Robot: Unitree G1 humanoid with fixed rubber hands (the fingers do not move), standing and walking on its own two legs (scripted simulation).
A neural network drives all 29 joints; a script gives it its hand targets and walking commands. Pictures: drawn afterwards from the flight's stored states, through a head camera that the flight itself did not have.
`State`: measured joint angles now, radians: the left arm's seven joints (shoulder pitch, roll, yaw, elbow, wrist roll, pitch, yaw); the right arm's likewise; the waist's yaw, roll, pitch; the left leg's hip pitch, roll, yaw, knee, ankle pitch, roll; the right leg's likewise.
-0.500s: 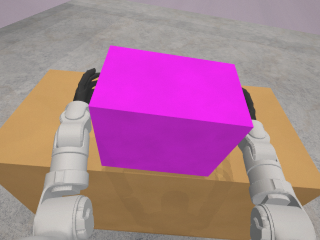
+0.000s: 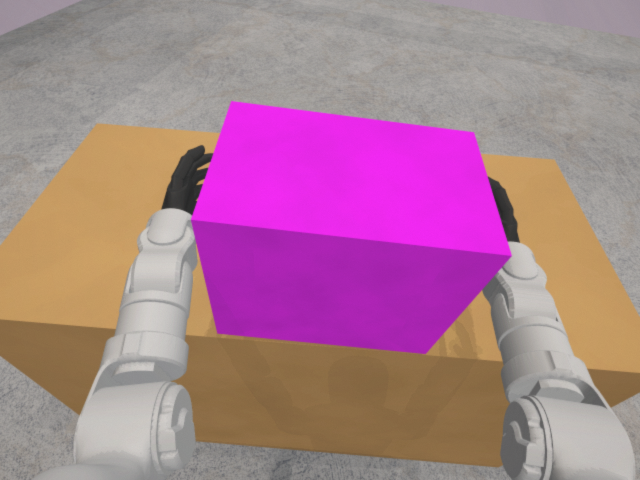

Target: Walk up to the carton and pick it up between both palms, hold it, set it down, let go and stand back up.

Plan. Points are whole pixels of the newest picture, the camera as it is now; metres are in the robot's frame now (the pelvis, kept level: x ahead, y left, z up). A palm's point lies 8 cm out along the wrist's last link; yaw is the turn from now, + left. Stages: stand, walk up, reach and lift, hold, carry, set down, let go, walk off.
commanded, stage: set down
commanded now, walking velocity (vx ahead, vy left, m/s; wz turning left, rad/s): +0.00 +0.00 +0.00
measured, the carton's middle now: (337, 239) +0.41 +0.00 +0.07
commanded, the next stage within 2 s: none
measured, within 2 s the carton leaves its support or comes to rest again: rests again in 1.00 s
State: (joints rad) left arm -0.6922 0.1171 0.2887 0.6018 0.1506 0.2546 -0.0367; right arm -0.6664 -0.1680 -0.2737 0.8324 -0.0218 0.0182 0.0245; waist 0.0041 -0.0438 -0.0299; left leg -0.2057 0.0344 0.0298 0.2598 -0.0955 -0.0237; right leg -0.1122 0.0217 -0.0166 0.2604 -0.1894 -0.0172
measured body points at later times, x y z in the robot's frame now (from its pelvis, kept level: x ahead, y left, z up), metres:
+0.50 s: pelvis +0.01 +0.01 +0.00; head +0.02 +0.01 +0.45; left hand +0.43 +0.20 +0.11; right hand +0.42 -0.21 +0.09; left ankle +0.02 +0.13 -0.75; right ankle -0.04 -0.10 -0.75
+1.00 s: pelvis +0.01 +0.01 +0.00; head +0.04 +0.01 +0.45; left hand +0.43 +0.19 +0.08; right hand +0.41 -0.21 +0.07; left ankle +0.02 +0.13 -0.75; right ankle -0.04 -0.10 -0.75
